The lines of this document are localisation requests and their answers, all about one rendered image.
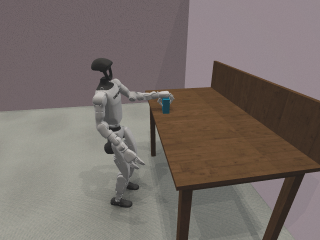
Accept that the robot right upper arm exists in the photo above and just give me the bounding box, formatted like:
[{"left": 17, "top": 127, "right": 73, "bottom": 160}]
[{"left": 92, "top": 91, "right": 109, "bottom": 130}]

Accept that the table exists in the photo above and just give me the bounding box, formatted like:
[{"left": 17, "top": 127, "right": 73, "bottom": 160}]
[{"left": 145, "top": 61, "right": 320, "bottom": 240}]

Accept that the right robot forearm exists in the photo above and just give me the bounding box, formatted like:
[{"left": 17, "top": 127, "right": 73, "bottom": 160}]
[{"left": 97, "top": 124, "right": 128, "bottom": 153}]

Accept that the humanoid robot head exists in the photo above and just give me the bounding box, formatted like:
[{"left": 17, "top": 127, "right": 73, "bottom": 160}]
[{"left": 91, "top": 58, "right": 114, "bottom": 91}]

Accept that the robot left shin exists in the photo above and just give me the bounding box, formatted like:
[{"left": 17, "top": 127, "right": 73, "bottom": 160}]
[{"left": 128, "top": 162, "right": 137, "bottom": 179}]

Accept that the left robot hand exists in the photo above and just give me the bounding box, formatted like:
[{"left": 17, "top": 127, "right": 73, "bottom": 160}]
[{"left": 157, "top": 91, "right": 174, "bottom": 106}]

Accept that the left robot forearm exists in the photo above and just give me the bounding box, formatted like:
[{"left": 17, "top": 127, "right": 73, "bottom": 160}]
[{"left": 134, "top": 91, "right": 159, "bottom": 101}]

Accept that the robot left upper arm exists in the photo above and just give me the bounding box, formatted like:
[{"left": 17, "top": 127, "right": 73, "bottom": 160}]
[{"left": 110, "top": 78, "right": 137, "bottom": 102}]

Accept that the sponge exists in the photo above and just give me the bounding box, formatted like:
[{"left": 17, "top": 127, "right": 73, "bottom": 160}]
[{"left": 162, "top": 97, "right": 170, "bottom": 114}]

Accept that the right robot hand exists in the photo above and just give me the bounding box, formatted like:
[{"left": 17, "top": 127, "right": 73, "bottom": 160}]
[{"left": 122, "top": 149, "right": 145, "bottom": 170}]

